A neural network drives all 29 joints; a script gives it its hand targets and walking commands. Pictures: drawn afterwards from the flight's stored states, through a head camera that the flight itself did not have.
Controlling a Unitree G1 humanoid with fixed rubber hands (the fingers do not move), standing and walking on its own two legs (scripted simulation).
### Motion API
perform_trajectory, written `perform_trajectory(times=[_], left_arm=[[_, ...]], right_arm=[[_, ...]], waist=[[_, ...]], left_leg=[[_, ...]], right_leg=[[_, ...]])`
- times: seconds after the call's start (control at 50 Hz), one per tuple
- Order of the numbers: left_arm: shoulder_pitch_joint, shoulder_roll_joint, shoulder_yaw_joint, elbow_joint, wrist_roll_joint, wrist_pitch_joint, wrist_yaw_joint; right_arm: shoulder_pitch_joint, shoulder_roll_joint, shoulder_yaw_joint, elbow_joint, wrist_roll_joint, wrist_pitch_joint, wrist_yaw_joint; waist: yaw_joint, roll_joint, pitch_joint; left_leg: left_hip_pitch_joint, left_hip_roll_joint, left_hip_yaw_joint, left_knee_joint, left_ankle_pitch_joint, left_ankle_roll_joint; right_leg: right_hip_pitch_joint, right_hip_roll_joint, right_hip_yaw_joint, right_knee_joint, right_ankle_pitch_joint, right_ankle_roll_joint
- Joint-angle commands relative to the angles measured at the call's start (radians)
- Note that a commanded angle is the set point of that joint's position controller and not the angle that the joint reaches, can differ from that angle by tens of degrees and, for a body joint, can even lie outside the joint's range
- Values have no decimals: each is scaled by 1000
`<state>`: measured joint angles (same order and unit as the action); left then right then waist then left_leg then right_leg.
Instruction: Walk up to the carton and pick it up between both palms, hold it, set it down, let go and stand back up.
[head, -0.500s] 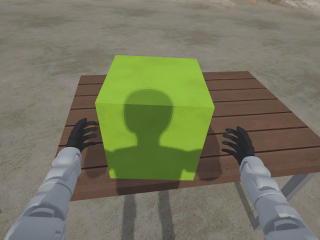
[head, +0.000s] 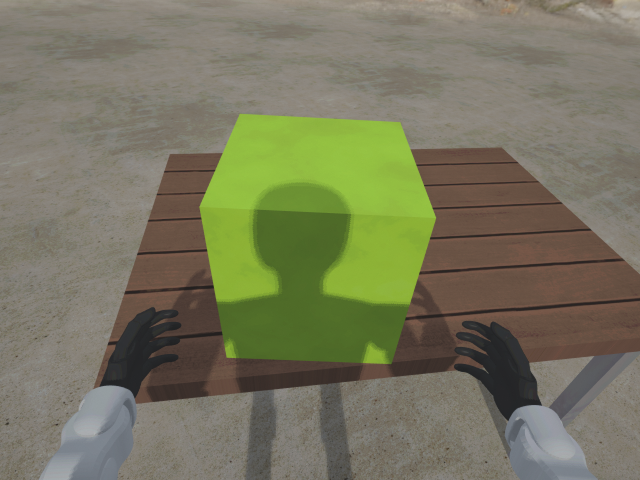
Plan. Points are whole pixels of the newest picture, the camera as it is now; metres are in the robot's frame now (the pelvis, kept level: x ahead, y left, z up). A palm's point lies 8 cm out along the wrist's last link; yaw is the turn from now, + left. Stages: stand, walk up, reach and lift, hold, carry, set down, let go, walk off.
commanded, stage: set down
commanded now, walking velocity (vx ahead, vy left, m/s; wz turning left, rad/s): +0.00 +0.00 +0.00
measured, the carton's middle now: (315, 237) +0.49 +0.00 +0.08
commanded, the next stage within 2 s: let go in 1.92 s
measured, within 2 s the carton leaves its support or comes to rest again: neither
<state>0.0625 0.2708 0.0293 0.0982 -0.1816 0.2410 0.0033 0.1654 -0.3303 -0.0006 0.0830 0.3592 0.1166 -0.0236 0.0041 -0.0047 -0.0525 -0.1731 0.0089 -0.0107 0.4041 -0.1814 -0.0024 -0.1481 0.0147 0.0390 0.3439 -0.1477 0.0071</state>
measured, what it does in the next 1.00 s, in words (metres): stands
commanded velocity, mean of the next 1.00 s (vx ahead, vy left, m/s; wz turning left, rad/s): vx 0.00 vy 0.00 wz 0.00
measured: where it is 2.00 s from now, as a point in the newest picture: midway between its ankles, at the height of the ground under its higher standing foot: outside the picture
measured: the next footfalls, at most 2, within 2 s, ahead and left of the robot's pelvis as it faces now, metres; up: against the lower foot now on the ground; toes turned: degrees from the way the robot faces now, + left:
none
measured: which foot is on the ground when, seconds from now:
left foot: down 0.00-1.00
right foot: down 0.00-1.00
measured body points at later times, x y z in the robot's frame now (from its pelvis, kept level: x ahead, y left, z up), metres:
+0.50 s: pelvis +0.00 +0.00 +0.00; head -0.01 +0.01 +0.45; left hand +0.23 +0.23 +0.02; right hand +0.21 -0.23 +0.04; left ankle +0.03 +0.12 -0.75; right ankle +0.03 -0.13 -0.75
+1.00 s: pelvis +0.02 +0.00 +0.00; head +0.03 +0.01 +0.45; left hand +0.23 +0.24 +0.00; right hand +0.22 -0.23 +0.01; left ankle +0.03 +0.12 -0.75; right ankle +0.03 -0.13 -0.75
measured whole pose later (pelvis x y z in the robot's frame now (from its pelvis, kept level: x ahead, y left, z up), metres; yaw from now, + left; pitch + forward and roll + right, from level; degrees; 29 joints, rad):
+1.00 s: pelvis +0.02 +0.00 +0.00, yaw -1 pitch -2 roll -1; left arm 0.28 0.27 0.03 -0.01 -0.18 0.26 0.01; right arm 0.37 -0.27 -0.03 -0.05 0.20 0.17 0.00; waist 0.03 0.00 0.05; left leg -0.16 0.01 0.01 0.40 -0.21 0.00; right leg -0.14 0.01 0.06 0.34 -0.17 0.01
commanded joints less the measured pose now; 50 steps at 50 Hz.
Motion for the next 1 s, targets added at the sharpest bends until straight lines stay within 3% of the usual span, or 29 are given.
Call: perform_trajectory(times=[0.0,0.12,0.14,0.16,0.2,0.34,0.7,0.82,0.92,0.94,0.98], left_arm=[[-148,170,90,-337,-80,4,19],[-36,176,98,-412,-71,8,22],[-53,185,105,-416,-74,2,23],[-2,178,98,-423,-66,2,25],[-9,183,100,-423,-65,-9,31],[70,180,73,-415,-59,-33,32],[150,148,49,-252,0,-27,14],[189,146,64,-217,16,-25,1],[208,129,59,-183,29,-28,-3],[211,137,54,-224,26,-35,1],[231,124,59,-134,47,-25,-5]], right_arm=[[-110,-89,-187,-291,-65,21,-6],[2,-73,-181,-388,-64,29,1],[-23,-67,-173,-423,-66,26,3],[41,-66,-176,-417,-67,25,4],[29,-56,-175,-450,-76,22,3],[98,-41,-191,-449,-116,13,6],[139,-24,-175,-259,-186,32,32],[171,-15,-159,-222,-201,22,33],[191,-16,-151,-156,-216,11,43],[186,-20,-157,-187,-208,0,44],[205,-18,-150,-105,-226,2,48]], waist=[[-4,-33,2],[5,-34,-17],[24,-40,-20],[6,-30,-15],[24,-28,-5],[12,-7,-13],[10,59,43],[24,33,21],[21,55,20],[28,67,2],[25,55,30]], left_leg=[[41,-3,27,-172,-77,11],[88,-2,35,-176,-45,5],[70,-5,38,-172,-48,8],[90,-4,37,-170,-35,3],[68,-4,42,-170,-37,3],[77,9,42,-171,-29,-11],[11,36,39,-201,-88,-18],[92,13,59,-164,36,-29],[100,12,59,-144,92,-42],[107,15,58,-143,113,-47],[114,9,59,-135,120,-45]], right_leg=[[36,10,14,-82,-114,-52],[46,5,24,-94,-92,-47],[41,6,24,-89,-104,-47],[43,5,24,-90,-94,-48],[37,4,23,-88,-105,-49],[51,11,15,-88,-84,-53],[111,28,-6,-68,-94,-46],[73,25,0,-92,-68,-46],[75,30,-4,-87,-33,-48],[79,33,-7,-84,-16,-51],[68,33,-4,-90,-16,-48]])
